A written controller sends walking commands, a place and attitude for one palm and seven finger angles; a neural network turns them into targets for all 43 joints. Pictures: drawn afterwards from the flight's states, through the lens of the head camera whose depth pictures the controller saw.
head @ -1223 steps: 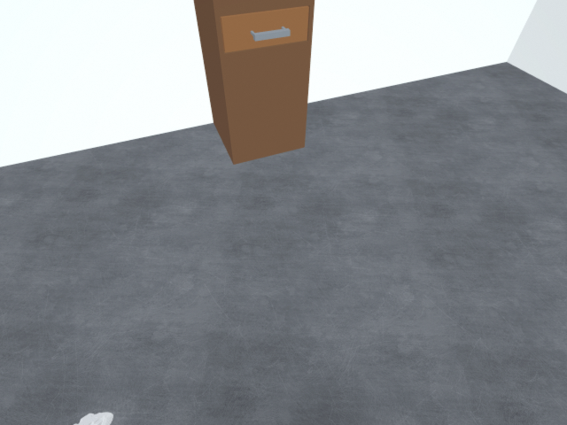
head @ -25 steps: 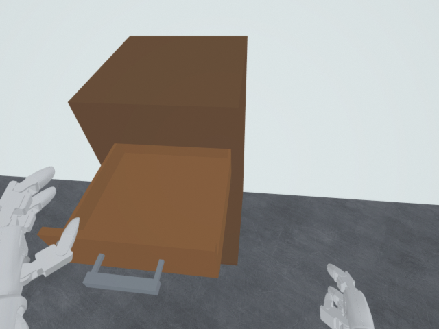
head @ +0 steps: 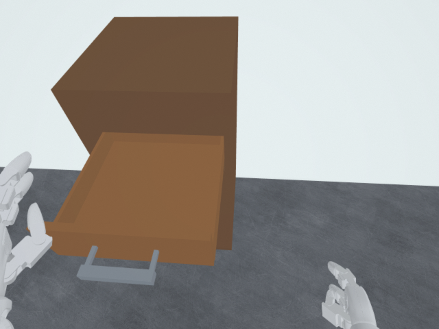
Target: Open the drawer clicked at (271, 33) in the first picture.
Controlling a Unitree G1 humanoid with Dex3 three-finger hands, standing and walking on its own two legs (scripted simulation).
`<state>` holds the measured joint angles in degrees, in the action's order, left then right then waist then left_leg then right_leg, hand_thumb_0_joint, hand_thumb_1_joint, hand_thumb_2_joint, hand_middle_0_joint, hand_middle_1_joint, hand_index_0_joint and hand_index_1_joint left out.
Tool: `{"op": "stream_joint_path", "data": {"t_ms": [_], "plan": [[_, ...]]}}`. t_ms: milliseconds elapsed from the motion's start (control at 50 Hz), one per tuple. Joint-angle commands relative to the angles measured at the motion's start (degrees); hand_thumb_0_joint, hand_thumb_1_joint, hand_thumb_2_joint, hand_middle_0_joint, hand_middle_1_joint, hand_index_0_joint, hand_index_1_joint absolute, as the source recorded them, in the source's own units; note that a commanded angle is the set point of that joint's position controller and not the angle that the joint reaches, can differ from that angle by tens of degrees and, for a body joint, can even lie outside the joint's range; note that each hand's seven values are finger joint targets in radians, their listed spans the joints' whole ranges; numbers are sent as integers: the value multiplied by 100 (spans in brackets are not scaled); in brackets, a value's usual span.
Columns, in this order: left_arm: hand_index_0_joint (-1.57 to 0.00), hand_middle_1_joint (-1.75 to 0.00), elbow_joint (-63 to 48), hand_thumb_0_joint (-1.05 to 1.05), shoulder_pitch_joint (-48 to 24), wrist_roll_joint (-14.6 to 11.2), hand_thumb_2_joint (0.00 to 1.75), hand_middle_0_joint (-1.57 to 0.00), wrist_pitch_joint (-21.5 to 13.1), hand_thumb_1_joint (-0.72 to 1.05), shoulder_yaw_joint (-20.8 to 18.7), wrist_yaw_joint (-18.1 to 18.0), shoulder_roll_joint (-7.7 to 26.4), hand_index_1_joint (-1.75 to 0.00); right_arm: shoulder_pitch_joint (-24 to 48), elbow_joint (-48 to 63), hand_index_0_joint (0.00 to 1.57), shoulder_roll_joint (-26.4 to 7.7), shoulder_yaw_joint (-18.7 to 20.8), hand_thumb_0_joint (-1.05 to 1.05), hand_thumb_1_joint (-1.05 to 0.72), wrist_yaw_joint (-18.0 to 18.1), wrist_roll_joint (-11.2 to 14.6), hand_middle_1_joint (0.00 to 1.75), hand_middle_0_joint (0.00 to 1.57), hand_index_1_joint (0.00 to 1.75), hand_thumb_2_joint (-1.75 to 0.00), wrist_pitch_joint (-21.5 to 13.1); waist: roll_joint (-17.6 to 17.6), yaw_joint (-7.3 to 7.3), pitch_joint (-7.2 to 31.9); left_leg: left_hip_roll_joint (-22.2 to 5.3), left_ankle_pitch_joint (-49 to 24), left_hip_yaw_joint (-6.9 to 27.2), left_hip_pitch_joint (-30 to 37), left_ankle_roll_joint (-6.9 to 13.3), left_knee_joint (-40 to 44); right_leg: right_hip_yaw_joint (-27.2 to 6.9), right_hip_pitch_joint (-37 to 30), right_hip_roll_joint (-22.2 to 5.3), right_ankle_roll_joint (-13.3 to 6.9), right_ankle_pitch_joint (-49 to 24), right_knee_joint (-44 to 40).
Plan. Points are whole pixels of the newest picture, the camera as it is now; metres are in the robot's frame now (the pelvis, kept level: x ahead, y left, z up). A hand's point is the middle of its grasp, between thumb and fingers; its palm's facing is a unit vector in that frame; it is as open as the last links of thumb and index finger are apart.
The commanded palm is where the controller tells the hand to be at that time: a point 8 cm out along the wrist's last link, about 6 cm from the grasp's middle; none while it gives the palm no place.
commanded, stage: step back with the hand held close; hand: left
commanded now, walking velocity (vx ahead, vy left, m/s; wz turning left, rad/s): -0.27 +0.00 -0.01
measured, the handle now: (120, 263) +0.26 +0.24 -0.09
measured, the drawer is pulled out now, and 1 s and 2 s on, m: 0.30 0.30 0.30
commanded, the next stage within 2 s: stop stepping back and stand still in 1.16 s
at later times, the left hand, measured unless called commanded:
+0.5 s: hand (10, 295) +0.13 +0.25 +0.16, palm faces +0.36 -0.81 -0.46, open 7.4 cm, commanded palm +0.07 +0.29 +0.17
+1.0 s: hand out of the picture +0.06 +0.21 +0.16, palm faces +0.24 -0.84 -0.49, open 7.4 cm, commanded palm -0.01 +0.27 +0.17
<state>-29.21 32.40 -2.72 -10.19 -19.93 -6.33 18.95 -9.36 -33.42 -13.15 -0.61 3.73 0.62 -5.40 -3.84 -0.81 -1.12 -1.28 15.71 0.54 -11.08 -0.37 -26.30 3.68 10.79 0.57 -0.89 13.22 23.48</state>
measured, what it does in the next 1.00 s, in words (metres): walks backwards: right foot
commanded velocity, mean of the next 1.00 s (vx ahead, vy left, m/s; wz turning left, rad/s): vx -0.32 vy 0.00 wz -0.01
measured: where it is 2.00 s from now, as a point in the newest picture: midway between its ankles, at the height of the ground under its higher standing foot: outside the picture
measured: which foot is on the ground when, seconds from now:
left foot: down 0.00-0.96, up 0.98-1.00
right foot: down 0.00-0.66, up 0.68-0.88, down 0.90-1.00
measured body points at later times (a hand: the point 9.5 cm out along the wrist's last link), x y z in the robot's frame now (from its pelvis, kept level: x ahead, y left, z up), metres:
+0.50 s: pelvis -0.06 +0.01 -0.01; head -0.03 +0.02 +0.43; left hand +0.11 +0.29 +0.18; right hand +0.13 -0.21 -0.08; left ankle -0.02 +0.12 -0.74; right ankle -0.01 -0.11 -0.74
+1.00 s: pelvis -0.15 -0.01 -0.01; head -0.09 -0.01 +0.44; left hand +0.04 +0.25 +0.19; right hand +0.04 -0.23 -0.10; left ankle -0.05 +0.11 -0.73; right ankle -0.20 -0.10 -0.74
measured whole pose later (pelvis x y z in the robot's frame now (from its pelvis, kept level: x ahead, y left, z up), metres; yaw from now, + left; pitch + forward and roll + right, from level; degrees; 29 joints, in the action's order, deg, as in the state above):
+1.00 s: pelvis -0.15 -0.01 -0.01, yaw -1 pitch +3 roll -2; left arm -37.3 35.8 -4.3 -12.8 -20.8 -6.6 23.9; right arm -6.7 -35.7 -11.3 -0.7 2.3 1.4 -7.3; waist -2.8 -0.1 -4.0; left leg -2.8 12.7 1.8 -29.4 -0.4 -37.4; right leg 1.6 11.2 4.9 -2.8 17.7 26.1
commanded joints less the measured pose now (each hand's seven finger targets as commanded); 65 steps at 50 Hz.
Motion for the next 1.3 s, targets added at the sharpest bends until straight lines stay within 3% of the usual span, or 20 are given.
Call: {"op": "stream_joint_path", "data": {"t_ms": [0, 140, 320, 400, 480, 540, 580, 640, 740, 820, 900, 920, 940, 960, 1000, 1060, 1120, 1160, 1220, 1280], "plan": [[-20, -30, -1293, 0, 428, -7, 90, -20, -430, 90, -738, -114, 1036, -30, 592, 1038, 20, -551, 354, 0, -90, 49, 38, 30, 20, 30, -90, -76, 402, 71, 1021, -215, -1959, 73, -30, 203, 69, -418, -470, -654, 20, -2143, -53], [-20, -30, -1631, 0, 749, -37, 90, -20, -416, 90, -896, -192, 1184, -30, 592, 1151, 20, -533, 407, 0, -90, 103, 43, 30, 20, 30, -90, 61, 148, 78, 1151, -374, -2538, 292, -335, 162, 42, -266, -437, -573, 1, -2194, 350], [-20, -30, -1990, 0, 666, -16, 90, -20, -476, 90, -970, -294, 1222, -30, 510, 1146, 20, -564, 381, 0, -90, 106, -9, 30, 20, 30, -90, -157, -286, 51, 928, -699, -1092, 571, -1427, 329, 456, -325, -417, -370, 73, -956, 935], [-20, -30, -1862, 0, 475, -6, 90, -20, -503, 90, -849, -336, 1076, -30, 404, 1136, 20, -552, 342, 0, -90, 95, 11, 30, 20, 30, -90, -254, 7, 107, 669, -628, 262, 581, -2001, 367, 367, -586, -300, -476, 40, -489, 839], [-20, -30, -1787, 0, 321, 18, 90, -20, -542, 90, -806, -402, 1104, -30, 302, 1021, 20, -537, 366, 0, -90, 76, -9, 30, 20, 30, -90, -276, 713, 182, 557, -52, 939, 276, -1321, 197, -583, -1323, 808, -1002, -250, 619, -408], [-20, -30, -1862, 0, 219, 41, 90, -20, -537, 90, -730, -450, 1102, -30, 281, 877, 20, -513, 342, 0, -90, 83, -35, 30, 20, 30, -90, -245, 898, 193, 608, 85, 667, 137, -465, 117, -1037, -1219, 1551, -1287, -413, 868, -676], [-20, -30, -1897, 0, 220, 46, 90, -20, -523, 90, -804, -473, 1157, -30, 382, 914, 20, -527, 317, 0, -90, 112, -42, 30, 20, 30, -90, -228, 446, 172, 468, -201, 681, 451, -731, 190, -176, -849, 1365, -877, -188, 963, -265], [-20, -30, -2086, 0, 376, 185, 90, -20, -589, 90, -859, -550, 1077, -30, 440, 1088, 20, -597, 314, 0, -90, 182, -123, 30, 20, 30, -90, -345, -1066, 141, 424, -1415, 1632, 1812, -2771, 619, 1681, -194, -272, 153, 177, 981, 1943], [-20, -30, -2007, 0, 829, -1, 90, -20, -569, 90, -706, -575, 938, -30, 170, 693, 20, -500, 385, 0, -90, 132, -264, 30, 20, 30, -90, -604, -673, 114, 1013, -1288, -2328, 1350, -499, 810, 578, -352, 950, 230, 138, 1644, 2191], [-20, -30, -2104, 0, 640, -97, 90, -20, -494, 90, -824, -447, 1201, -30, 419, 504, 20, -591, 306, 0, -90, 60, -239, 30, 20, 30, -90, -649, -950, 91, 1144, -1344, -2894, 1302, 58, 749, 446, -474, 613, 88, 129, 985, 842], [-20, -30, -2107, 0, 512, -204, 90, -20, -696, 90, -1085, -161, 1453, -30, 603, 658, 20, -634, 317, 0, -90, -46, -7, 30, 20, 30, -90, -578, -169, -50, 1264, -935, -2057, 676, -102, 409, -182, -295, -239, -212, 76, -857, -613], [-20, -30, -2145, 0, 521, -181, 90, -20, -702, 90, -965, -123, 1405, -30, 481, 734, 20, -572, 371, 0, -90, -84, 98, 30, 20, 30, -90, -520, 826, 3, 1566, -371, -1626, 121, -113, 142, -1018, -714, -366, -732, -82, -2305, -697], [-20, -30, -1771, 0, 645, -180, 90, -20, -658, 90, -1039, -130, 1452, -30, 622, 819, 20, -575, 454, 0, -90, -80, 257, 30, 20, 30, -90, -473, 1702, 26, 1339, 186, 243, -243, -693, -34, -2081, -1468, -31, -1602, -323, -3742, -594], [-20, -30, -1513, 0, 801, -195, 90, -20, -659, 90, -1062, -156, 1411, -30, 780, 862, 20, -485, 458, 0, -90, -62, 295, 30, 20, 30, -90, -412, 1791, -34, 985, 388, 1194, 27, -1443, -39, -3095, -1610, 18, -2009, -632, -4421, -400], [-20, -30, -1227, 0, 993, -79, 90, -20, -564, 90, -1078, -205, 1238, -30, 906, 838, 20, -130, 231, 0, -90, 23, 113, 30, 20, 30, -90, -220, 1365, 117, 879, 191, 1398, 140, -2098, -120, -3034, -1263, -535, -1868, -822, -5118, -43], [-20, -30, -1276, 0, 751, 76, 90, -20, -518, 90, -989, -292, 1218, -30, 877, 788, 20, -175, 130, 0, -90, 173, 24, 30, 20, 30, -90, -21, 1166, 213, 886, 168, 1070, -160, -1775, -97, -1176, -1009, -1023, -1443, -530, -5709, 319], [-20, -30, -1810, 0, 509, 43, 90, -20, -489, 90, -695, -327, 1228, -30, 750, 808, 20, -316, 281, 0, -90, 212, 70, 30, 20, 30, -90, 84, 727, 287, 1010, -127, -1410, -287, -594, 9, 668, -678, -854, -1020, -54, -4812, 815], [-20, -30, -2134, 0, 483, 19, 90, -20, -558, 90, -762, -288, 1317, -30, 533, 945, 20, -536, 488, 0, -90, 107, 137, 30, 20, 30, -90, -4, -144, 96, 1432, -1223, -4573, 364, 585, 357, 385, -505, 162, -463, 236, -1465, 1262], [-20, -30, -2310, 0, 889, -57, 90, -20, -583, 90, -1044, -213, 1418, -30, 572, 860, 20, -429, 452, 0, -90, -13, -101, 30, 20, 30, -90, -296, -1458, 58, 1333, -1872, -4743, 793, 208, 805, 426, -512, 901, -213, 130, 1479, 2366], [-20, -30, -2329, 0, 922, -33, 90, -20, -473, 90, -904, -275, 1107, -30, 319, 799, 20, -475, 438, 0, -90, -82, 27, 30, 20, 30, -90, -378, -712, 127, 1061, -1498, -3307, 433, 60, 727, 327, -287, 812, -139, 201, 1216, 1925]]}}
